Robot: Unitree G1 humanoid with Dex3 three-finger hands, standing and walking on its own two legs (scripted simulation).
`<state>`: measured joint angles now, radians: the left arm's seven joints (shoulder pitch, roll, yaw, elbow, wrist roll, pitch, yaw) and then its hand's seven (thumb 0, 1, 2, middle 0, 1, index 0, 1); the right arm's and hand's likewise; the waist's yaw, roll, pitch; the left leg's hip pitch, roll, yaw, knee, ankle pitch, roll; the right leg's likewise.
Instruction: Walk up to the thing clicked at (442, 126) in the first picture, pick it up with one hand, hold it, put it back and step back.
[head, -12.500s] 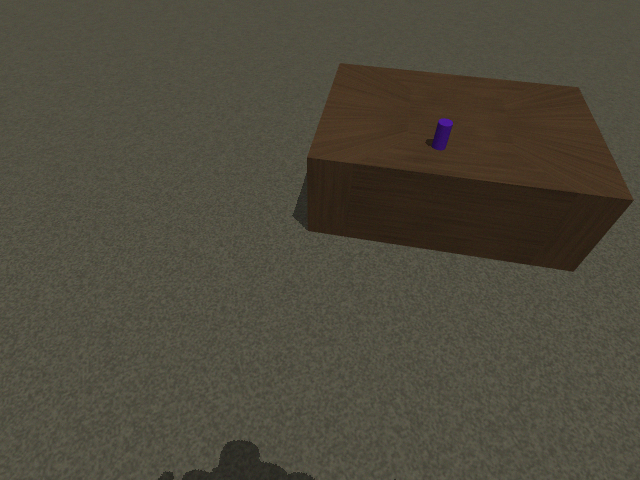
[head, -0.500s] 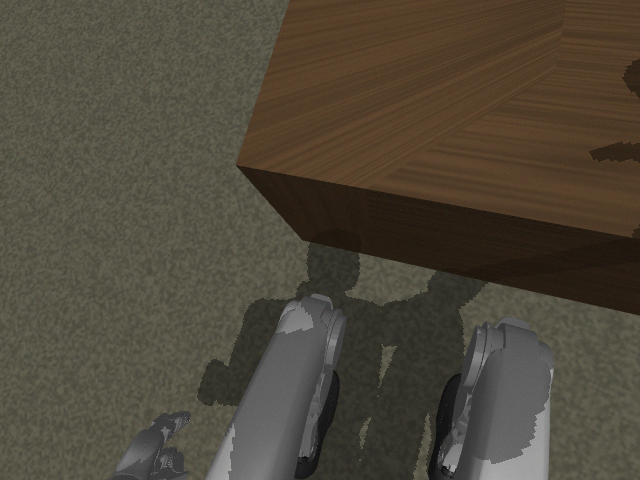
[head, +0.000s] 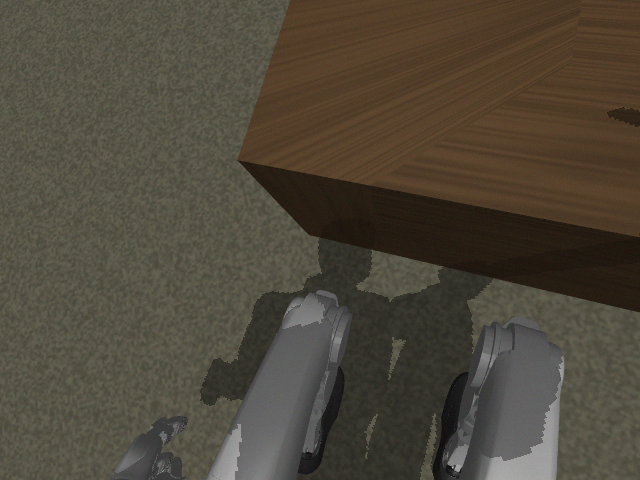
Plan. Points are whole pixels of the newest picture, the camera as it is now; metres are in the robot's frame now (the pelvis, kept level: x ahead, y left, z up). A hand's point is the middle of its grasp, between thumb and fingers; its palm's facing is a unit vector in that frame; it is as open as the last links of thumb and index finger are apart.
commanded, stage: close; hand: right
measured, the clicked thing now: out of the picture +0.56 -0.31 +0.02
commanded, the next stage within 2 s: settle in 0.16 s
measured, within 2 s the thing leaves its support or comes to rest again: leaves its support in 0.62 s
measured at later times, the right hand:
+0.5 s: hand out of the picture +0.55 -0.31 +0.03, palm faces +0.32 +0.95 -0.03, open 7.6 cm
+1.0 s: hand out of the picture +0.56 -0.33 +0.11, palm faces +0.33 +0.94 -0.04, open 7.2 cm
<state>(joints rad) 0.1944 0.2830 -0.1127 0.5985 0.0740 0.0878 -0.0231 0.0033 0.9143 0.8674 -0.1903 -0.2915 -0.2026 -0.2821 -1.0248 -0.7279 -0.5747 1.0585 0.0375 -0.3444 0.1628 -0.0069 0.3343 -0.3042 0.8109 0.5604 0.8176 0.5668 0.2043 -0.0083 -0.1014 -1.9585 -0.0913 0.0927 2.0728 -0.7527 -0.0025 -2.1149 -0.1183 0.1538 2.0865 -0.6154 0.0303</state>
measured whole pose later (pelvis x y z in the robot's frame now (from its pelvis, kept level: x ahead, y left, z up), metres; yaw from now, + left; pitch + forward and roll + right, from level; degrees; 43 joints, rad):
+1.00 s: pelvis +0.01 -0.01 +0.07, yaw -1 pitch +36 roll +8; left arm 0.23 0.29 -0.09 0.61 0.03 0.07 -0.01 0.00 0.90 0.87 -0.20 -0.29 -0.20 -0.29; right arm -1.06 -0.77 -0.54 1.10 0.03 -0.28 0.16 0.01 0.13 -1.23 0.87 1.22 0.89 1.22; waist 0.22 -0.03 -0.13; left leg -1.77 -0.08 0.08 1.84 -0.72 -0.01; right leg -1.93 -0.12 0.12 1.88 -0.60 0.02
